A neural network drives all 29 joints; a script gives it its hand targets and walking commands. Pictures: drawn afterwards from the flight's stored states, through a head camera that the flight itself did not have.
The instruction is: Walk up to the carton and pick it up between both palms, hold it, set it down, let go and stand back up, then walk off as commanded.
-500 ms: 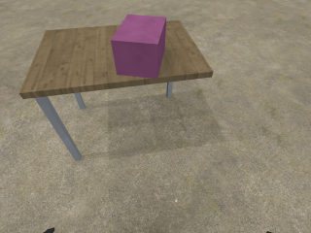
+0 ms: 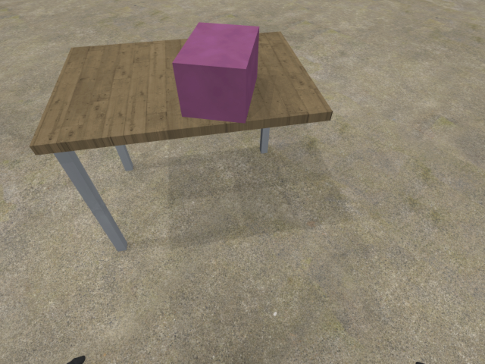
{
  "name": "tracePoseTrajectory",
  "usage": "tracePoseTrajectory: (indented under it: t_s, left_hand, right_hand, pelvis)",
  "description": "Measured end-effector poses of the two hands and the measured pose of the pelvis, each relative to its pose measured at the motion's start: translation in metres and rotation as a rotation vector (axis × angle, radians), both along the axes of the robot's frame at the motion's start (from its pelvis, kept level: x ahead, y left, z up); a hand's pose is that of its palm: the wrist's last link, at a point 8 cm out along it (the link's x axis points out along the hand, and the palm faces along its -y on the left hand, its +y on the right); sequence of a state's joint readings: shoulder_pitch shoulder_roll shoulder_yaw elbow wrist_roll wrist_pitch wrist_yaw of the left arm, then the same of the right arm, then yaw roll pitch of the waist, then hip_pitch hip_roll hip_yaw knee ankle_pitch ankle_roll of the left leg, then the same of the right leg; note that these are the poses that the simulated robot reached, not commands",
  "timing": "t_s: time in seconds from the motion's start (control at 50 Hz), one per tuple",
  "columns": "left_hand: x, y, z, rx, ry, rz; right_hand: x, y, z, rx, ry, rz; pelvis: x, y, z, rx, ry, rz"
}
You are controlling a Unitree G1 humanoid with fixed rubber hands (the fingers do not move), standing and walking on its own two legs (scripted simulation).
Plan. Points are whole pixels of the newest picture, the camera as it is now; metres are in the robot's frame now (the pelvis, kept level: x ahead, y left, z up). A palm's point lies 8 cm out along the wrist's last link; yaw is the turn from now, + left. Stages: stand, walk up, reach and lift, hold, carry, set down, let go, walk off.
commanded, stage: stand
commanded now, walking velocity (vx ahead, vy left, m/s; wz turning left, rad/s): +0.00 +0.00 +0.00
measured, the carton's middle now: (221, 70) +0.93 +0.02 +0.00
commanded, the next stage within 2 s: none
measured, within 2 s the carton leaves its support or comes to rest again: neither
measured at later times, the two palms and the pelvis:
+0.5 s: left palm out of the picture +0.11 +0.31 -0.11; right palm out of the picture +0.05 -0.30 -0.11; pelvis +0.00 +0.00 +0.00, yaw +0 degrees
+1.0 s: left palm out of the picture +0.11 +0.31 -0.10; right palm out of the picture +0.06 -0.30 -0.11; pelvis +0.00 +0.00 +0.00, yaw +0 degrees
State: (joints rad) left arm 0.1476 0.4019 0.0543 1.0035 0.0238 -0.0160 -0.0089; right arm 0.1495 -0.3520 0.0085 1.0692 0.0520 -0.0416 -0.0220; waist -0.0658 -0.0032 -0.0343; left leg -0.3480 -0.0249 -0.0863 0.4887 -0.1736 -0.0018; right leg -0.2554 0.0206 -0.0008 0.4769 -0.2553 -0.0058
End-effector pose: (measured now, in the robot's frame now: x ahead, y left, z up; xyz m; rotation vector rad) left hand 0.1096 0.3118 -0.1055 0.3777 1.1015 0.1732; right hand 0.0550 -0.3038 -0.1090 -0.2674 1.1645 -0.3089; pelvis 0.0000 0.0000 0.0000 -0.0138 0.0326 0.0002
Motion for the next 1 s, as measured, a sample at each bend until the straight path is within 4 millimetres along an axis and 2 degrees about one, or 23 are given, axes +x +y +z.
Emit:
tracePoseTrajectory:
  t_s: [1.0]
  left_hand:
    - [0.0017,-0.0004,0.0012,0.0,-0.009,0.0]
  right_hand:
    - [0.0005,-0.0005,0.0,0.001,-0.004,-0.002]
  pelvis:
    - [0.0004,-0.0005,0.0001,0.001,0.001,0.0]
